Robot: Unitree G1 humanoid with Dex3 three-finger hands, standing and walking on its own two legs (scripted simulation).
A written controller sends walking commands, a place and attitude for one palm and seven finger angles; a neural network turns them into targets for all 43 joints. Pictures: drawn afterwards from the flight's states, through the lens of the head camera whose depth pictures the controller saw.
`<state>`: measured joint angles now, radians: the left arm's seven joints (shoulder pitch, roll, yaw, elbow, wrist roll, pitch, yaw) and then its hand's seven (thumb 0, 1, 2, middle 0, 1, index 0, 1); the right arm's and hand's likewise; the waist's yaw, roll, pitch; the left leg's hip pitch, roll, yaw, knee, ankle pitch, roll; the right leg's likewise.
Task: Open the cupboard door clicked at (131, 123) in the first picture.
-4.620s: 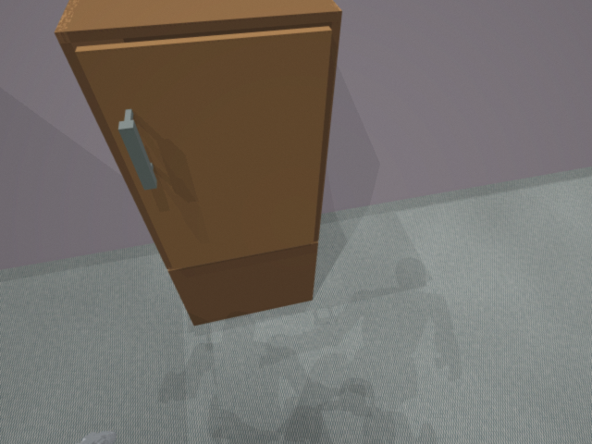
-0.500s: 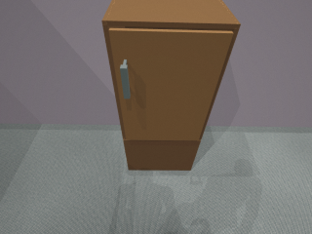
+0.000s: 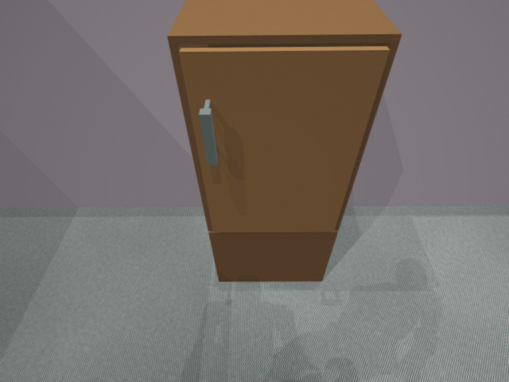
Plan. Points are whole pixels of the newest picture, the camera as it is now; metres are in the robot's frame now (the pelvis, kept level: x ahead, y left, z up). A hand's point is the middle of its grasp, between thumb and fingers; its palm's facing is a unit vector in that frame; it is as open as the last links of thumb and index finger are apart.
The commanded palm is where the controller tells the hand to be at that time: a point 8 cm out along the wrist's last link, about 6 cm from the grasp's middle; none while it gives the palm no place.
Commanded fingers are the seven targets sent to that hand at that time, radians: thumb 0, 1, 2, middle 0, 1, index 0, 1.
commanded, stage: look again from close up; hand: left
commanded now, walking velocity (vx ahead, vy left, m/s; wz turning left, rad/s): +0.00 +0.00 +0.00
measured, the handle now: (210, 132) +0.61 +0.13 +0.06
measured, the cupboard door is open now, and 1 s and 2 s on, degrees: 0 0 0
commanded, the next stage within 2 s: shuffle to correct the standing spot in 0.22 s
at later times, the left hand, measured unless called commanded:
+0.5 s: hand out of the picture +0.03 +0.17 -0.18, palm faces -0.02 -0.98 -0.20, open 7.4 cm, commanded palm none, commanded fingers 0.00 0.90 0.90 -0.20 -0.30 -0.20 -0.30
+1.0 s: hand out of the picture +0.02 +0.11 -0.18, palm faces +0.05 -0.99 -0.15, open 7.4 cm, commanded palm none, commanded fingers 0.00 0.90 0.90 -0.20 -0.30 -0.20 -0.30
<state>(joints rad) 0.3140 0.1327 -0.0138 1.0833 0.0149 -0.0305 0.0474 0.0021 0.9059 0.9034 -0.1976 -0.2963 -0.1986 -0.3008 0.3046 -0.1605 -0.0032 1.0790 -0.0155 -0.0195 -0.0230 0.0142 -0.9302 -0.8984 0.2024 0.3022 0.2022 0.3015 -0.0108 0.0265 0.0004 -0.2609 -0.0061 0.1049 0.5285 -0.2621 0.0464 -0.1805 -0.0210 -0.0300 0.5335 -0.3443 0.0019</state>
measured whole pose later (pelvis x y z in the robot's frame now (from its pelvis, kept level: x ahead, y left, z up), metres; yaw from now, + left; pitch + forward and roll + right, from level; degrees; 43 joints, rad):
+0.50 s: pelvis +0.02 -0.01 +0.00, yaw -1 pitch +0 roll +1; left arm 0.30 0.18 0.00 1.08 0.03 0.00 0.02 0.00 0.90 0.90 -0.20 -0.30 -0.20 -0.30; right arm 0.24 -0.16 -0.01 1.09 -0.02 -0.02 -0.03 0.00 -0.91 -0.90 0.20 0.30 0.20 0.30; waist 0.00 -0.03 0.01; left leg -0.23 0.00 0.13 0.51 -0.29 0.04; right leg -0.18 -0.02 -0.01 0.55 -0.38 -0.01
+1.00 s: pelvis +0.08 -0.04 -0.01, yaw -2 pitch +0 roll +1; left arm 0.38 0.12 0.00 1.11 0.01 0.01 0.05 0.00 0.90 0.90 -0.20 -0.30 -0.20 -0.30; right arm 0.13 -0.13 -0.01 1.02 0.00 -0.03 -0.05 0.00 -0.92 -0.90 0.20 0.30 0.20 0.30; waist 0.04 -0.05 0.07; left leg -0.32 -0.01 0.12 0.58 -0.28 0.06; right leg -0.23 0.00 -0.05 0.81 -0.55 0.00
